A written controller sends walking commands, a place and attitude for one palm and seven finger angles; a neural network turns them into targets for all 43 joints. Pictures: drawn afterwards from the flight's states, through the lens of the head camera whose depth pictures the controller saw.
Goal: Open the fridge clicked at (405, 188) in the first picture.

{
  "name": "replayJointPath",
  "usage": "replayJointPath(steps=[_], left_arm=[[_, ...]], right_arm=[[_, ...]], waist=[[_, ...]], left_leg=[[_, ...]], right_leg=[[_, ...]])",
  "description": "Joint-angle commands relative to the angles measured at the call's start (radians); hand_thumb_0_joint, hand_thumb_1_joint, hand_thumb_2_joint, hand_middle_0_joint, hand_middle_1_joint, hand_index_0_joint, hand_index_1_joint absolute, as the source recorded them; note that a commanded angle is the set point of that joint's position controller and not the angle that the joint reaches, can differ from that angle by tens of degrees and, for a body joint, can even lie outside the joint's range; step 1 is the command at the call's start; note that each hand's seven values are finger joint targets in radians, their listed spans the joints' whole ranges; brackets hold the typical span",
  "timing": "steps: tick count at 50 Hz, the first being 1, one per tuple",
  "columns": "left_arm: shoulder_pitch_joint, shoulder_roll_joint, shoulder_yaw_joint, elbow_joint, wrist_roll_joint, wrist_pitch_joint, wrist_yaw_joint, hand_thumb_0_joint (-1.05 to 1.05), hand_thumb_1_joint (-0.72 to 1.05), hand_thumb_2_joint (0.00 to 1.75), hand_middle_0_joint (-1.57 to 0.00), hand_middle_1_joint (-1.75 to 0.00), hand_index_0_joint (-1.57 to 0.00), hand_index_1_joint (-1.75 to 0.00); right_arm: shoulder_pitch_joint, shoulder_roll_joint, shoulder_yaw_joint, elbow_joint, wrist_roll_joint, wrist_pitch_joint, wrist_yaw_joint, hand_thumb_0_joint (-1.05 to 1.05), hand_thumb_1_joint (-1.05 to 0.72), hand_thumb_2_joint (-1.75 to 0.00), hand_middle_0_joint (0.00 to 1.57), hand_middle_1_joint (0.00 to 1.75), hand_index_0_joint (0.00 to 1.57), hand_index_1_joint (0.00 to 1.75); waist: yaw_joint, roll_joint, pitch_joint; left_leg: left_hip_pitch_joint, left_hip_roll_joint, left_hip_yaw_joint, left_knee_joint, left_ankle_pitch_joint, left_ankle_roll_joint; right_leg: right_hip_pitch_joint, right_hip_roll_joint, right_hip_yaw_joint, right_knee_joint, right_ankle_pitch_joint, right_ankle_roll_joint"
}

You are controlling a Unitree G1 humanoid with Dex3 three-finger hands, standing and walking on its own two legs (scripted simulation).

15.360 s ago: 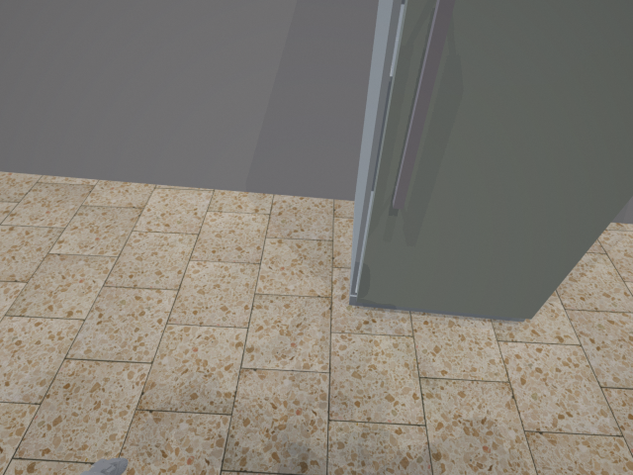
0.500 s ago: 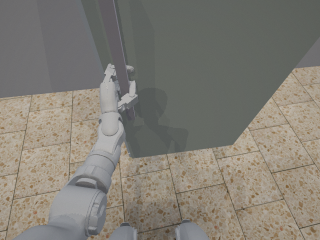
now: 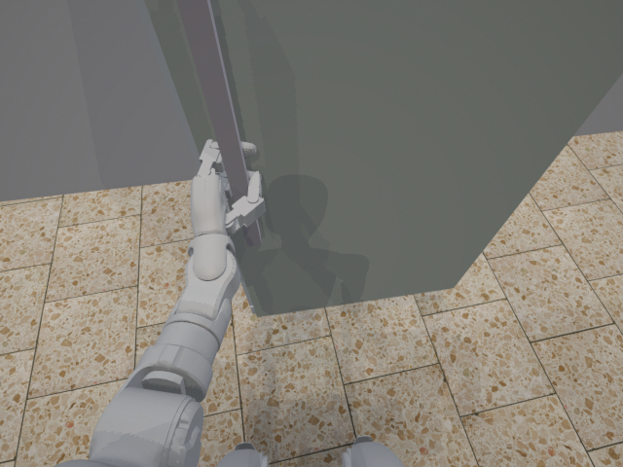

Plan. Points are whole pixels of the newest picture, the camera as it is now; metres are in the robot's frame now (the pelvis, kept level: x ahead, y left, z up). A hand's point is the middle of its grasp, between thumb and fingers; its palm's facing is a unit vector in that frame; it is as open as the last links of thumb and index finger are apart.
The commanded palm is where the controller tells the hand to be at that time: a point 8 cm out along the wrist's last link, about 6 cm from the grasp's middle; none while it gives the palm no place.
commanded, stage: grip the handle and tug to test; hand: left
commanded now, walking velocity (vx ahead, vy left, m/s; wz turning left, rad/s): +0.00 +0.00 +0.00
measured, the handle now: (227, 123) +0.50 +0.08 +0.14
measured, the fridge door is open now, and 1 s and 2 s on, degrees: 0 15 40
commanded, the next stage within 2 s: pull the door a little, standing still in 0.10 s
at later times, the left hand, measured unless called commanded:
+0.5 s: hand (256, 205) +0.43 +0.05 +0.07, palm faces +0.03 -1.00 -0.01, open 6.3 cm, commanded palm +0.37 +0.10 +0.06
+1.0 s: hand (283, 289) +0.31 +0.02 +0.07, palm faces -0.32 -0.93 -0.16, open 6.1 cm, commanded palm +0.30 +0.07 +0.07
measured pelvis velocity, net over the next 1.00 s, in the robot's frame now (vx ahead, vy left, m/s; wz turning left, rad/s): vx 0.08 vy -0.01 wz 0.01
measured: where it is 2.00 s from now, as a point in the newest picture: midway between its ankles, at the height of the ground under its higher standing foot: outside the picture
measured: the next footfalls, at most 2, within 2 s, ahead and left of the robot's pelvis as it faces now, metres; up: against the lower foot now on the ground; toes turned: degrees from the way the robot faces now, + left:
right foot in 1.02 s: +0.12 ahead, -0.08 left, +0.00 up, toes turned -3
left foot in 1.36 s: +0.05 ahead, +0.03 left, +0.00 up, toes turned +11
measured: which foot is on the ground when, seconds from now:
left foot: down 0.00-1.00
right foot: down 0.00-0.90, up 0.92-1.00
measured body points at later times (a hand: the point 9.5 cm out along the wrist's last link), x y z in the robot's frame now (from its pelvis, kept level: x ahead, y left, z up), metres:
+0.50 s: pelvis +0.03 +0.00 +0.01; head +0.12 -0.02 +0.45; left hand +0.43 +0.11 +0.07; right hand +0.11 -0.24 -0.12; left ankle +0.00 +0.13 -0.67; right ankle -0.01 -0.11 -0.67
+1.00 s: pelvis +0.08 -0.01 +0.06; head +0.11 -0.06 +0.50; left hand +0.32 +0.07 +0.09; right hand +0.23 -0.24 -0.05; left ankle +0.00 +0.13 -0.67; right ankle +0.06 -0.09 -0.66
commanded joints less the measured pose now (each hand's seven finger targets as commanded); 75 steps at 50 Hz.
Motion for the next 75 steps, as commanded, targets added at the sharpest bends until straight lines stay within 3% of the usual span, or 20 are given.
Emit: replayJointPath(steps=[1,13,29,35,37,38,39,43,45,48,51,53,55,57,62,66,67,68,69,75], left_arm=[[-0.160,-0.009,-0.060,-0.299,0.018,-0.085,-0.029,0.00,0.90,0.90,-0.45,-1.40,-0.45,-1.40],[-0.195,0.041,-0.043,-0.410,0.036,-0.060,-0.026,0.00,0.90,0.90,-0.45,-1.40,-0.45,-1.40],[0.368,-0.086,-0.148,-0.662,-0.006,-0.021,-0.059,0.00,0.90,0.90,-0.45,-1.40,-0.45,-1.40],[0.730,-0.114,-0.245,-0.949,0.021,-0.010,-0.054,0.00,0.90,0.90,-0.45,-1.40,-0.45,-1.40],[0.766,-0.109,-0.274,-1.030,0.044,-0.003,-0.045,0.00,0.90,0.90,-0.45,-1.40,-0.45,-1.40],[0.279,0.163,-0.213,-1.030,0.076,0.051,-0.108,0.00,0.90,0.90,-0.45,-1.40,-0.45,-1.40],[0.320,0.125,-0.223,-1.009,0.061,0.082,-0.135,0.00,0.90,0.90,-0.45,-1.40,-0.45,-1.40],[0.611,0.011,-0.330,-0.865,0.061,0.151,-0.194,0.00,0.90,0.90,-0.45,-1.40,-0.45,-1.40],[0.673,0.002,-0.341,-0.834,0.068,0.173,-0.209,0.00,0.90,0.90,-0.45,-1.40,-0.45,-1.40],[0.671,0.022,-0.327,-0.850,0.083,0.212,-0.208,0.00,0.90,0.90,-0.45,-1.40,-0.45,-1.40],[0.718,0.043,-0.311,-0.879,0.081,0.218,-0.214,0.00,0.90,0.90,-0.45,-1.40,-0.45,-1.40],[0.764,0.041,-0.301,-0.876,0.064,0.225,-0.215,0.00,0.90,0.90,-0.45,-1.40,-0.45,-1.40],[0.773,0.036,-0.282,-0.831,0.085,0.216,-0.223,0.00,0.90,0.90,-0.45,-1.40,-0.45,-1.40],[0.770,0.045,-0.257,-0.815,0.100,0.220,-0.220,0.00,0.90,0.90,-0.45,-1.40,-0.45,-1.40],[0.653,0.012,-0.295,-0.855,0.093,0.230,-0.216,0.00,0.90,0.90,-0.45,-1.40,-0.45,-1.40],[0.584,0.000,-0.331,-0.856,0.094,0.231,-0.200,0.00,0.90,0.90,-0.45,-1.40,-0.45,-1.40],[0.584,0.000,-0.347,-0.838,0.091,0.232,-0.197,0.00,0.90,0.90,-0.45,-1.40,-0.45,-1.40],[0.578,-0.011,-0.348,-0.858,0.093,0.223,-0.191,0.00,0.90,0.90,-0.45,-1.40,-0.45,-1.40],[0.631,0.017,-0.325,-0.838,0.123,0.232,-0.176,0.00,0.90,0.90,-0.45,-1.40,-0.45,-1.40],[0.623,-0.042,-0.333,-0.769,0.114,0.268,-0.194,0.00,0.90,0.90,-0.45,-1.40,-0.45,-1.40]], right_arm=[[0.084,-0.120,-0.049,-0.104,-0.001,-0.025,-0.005,0.00,-0.90,-0.90,0.20,0.30,0.20,0.30],[0.093,-0.109,-0.048,-0.090,-0.002,-0.027,-0.016,0.00,-0.90,-0.90,0.20,0.30,0.20,0.30],[-0.002,-0.083,-0.035,-0.205,0.018,-0.038,0.004,0.00,-0.90,-0.90,0.20,0.30,0.20,0.30],[-0.029,-0.055,-0.031,-0.264,0.020,-0.048,0.020,0.00,-0.90,-0.90,0.20,0.30,0.20,0.30],[-0.045,-0.057,-0.030,-0.278,0.023,-0.052,0.017,0.00,-0.90,-0.90,0.20,0.30,0.20,0.30],[-0.036,-0.113,-0.035,-0.204,0.043,0.001,-0.067,0.00,-0.90,-0.90,0.20,0.30,0.20,0.30],[-0.076,-0.083,-0.034,-0.226,0.054,0.013,-0.111,0.00,-0.90,-0.90,0.20,0.30,0.20,0.30],[-0.074,-0.082,0.000,-0.206,0.042,0.011,-0.164,0.00,-0.90,-0.90,0.20,0.30,0.20,0.30],[-0.064,-0.085,-0.010,-0.185,0.014,0.001,-0.151,0.00,-0.90,-0.90,0.20,0.30,0.20,0.30],[-0.127,-0.077,0.004,-0.199,0.000,-0.018,-0.154,0.00,-0.90,-0.90,0.20,0.30,0.20,0.30],[-0.176,-0.083,0.008,-0.217,0.017,-0.034,-0.167,0.00,-0.90,-0.90,0.20,0.30,0.20,0.30],[-0.233,-0.077,0.009,-0.231,0.021,-0.053,-0.181,0.00,-0.90,-0.90,0.20,0.30,0.20,0.30],[-0.254,-0.052,0.011,-0.224,0.032,-0.075,-0.182,0.00,-0.90,-0.90,0.20,0.30,0.20,0.30],[-0.281,-0.039,0.012,-0.218,0.027,-0.088,-0.186,0.00,-0.90,-0.90,0.20,0.30,0.20,0.30],[-0.267,-0.029,0.023,-0.162,0.033,-0.080,-0.187,0.00,-0.90,-0.90,0.20,0.30,0.20,0.30],[-0.198,-0.044,0.020,-0.126,0.055,-0.111,-0.181,0.00,-0.90,-0.90,0.20,0.30,0.20,0.30],[-0.175,-0.076,0.015,-0.115,0.056,-0.120,-0.185,0.00,-0.90,-0.90,0.20,0.30,0.20,0.30],[-0.231,-0.114,0.011,-0.166,0.026,-0.124,-0.174,0.00,-0.90,-0.90,0.20,0.30,0.20,0.30],[-0.305,-0.110,0.016,-0.167,0.000,-0.116,-0.168,0.00,-0.90,-0.90,0.20,0.30,0.20,0.30],[-0.259,-0.121,-0.012,-0.116,0.019,-0.133,-0.161,0.00,-0.90,-0.90,0.20,0.30,0.20,0.30]], waist=[[0.028,-0.077,-0.442],[0.009,-0.051,-0.401],[0.101,-0.131,-0.361],[0.128,-0.112,-0.345],[0.111,-0.086,-0.326],[0.017,-0.144,-0.396],[0.020,-0.101,-0.334],[-0.008,0.082,-0.127],[-0.002,0.181,-0.086],[0.024,0.080,-0.026],[0.036,-0.034,-0.087],[0.061,-0.074,-0.020],[0.095,-0.322,-0.026],[0.130,-0.335,-0.031],[0.064,-0.175,-0.075],[-0.001,-0.103,-0.050],[-0.028,0.049,-0.021],[0.013,0.262,-0.013],[0.054,0.139,0.040],[0.067,0.100,0.114]], left_leg=[[0.261,-0.044,0.031,-0.066,0.488,0.041],[0.273,-0.042,0.031,-0.055,0.554,0.038],[0.276,-0.046,0.040,-0.137,0.518,0.040],[0.278,-0.038,0.047,-0.131,0.682,0.044],[0.339,-0.038,0.039,-0.124,0.664,0.036],[0.491,-0.033,0.050,-0.267,0.495,0.065],[0.561,-0.028,0.049,-0.308,0.459,0.072],[0.853,0.092,-0.073,-0.375,1.183,0.107],[1.074,0.194,-0.208,-0.427,1.536,0.127],[1.025,0.180,-0.169,-0.444,1.364,0.081],[0.771,0.100,-0.057,-0.455,1.035,0.025],[0.546,0.019,0.002,-0.407,0.611,-0.004],[0.374,-0.099,0.023,-0.154,0.041,0.009],[0.359,-0.102,-0.011,-0.021,-0.042,0.035],[0.514,-0.055,0.059,-0.110,0.074,0.020],[0.820,0.003,0.073,-0.460,0.216,0.064],[0.945,0.128,-0.104,-0.691,0.330,0.114],[0.842,0.420,-0.610,-0.827,0.405,0.250],[0.637,0.525,-0.749,-0.822,0.309,0.286],[0.433,0.243,-0.270,-0.688,0.088,0.103]], right_leg=[[0.327,0.014,-0.022,-0.109,0.687,0.002],[0.345,-0.001,-0.005,-0.099,0.813,0.010],[0.489,-0.006,-0.016,-0.150,0.808,-0.002],[0.597,-0.043,0.010,-0.125,1.081,0.012],[0.551,-0.032,-0.004,-0.136,1.003,0.014],[0.684,-0.086,0.073,-0.282,0.975,0.024],[0.661,-0.094,0.039,-0.333,0.887,0.024],[0.360,-0.024,-0.067,-0.168,0.768,0.068],[0.107,0.035,-0.079,-0.112,0.158,0.059],[0.205,0.014,-0.089,-0.358,0.164,0.031],[0.623,-0.033,-0.065,-0.526,0.789,0.010],[0.754,-0.111,-0.014,-0.507,1.054,-0.040],[0.849,-0.215,0.051,-0.530,1.368,-0.028],[0.818,-0.251,0.063,-0.540,1.326,-0.004],[0.653,-0.190,-0.055,-0.631,0.700,-0.091],[0.408,-0.080,-0.150,-0.588,0.394,0.175],[0.274,-0.010,-0.152,-0.324,0.344,0.259],[0.171,0.023,-0.024,0.060,0.069,0.224],[0.261,-0.021,0.144,0.244,0.067,0.115],[0.529,-0.007,0.032,-0.302,0.121,0.036]])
